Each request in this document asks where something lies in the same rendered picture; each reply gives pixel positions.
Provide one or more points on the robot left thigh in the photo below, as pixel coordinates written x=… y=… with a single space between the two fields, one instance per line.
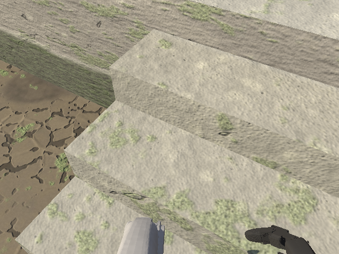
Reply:
x=143 y=236

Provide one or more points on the right robot hand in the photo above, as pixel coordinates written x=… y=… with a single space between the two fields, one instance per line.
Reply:
x=280 y=238

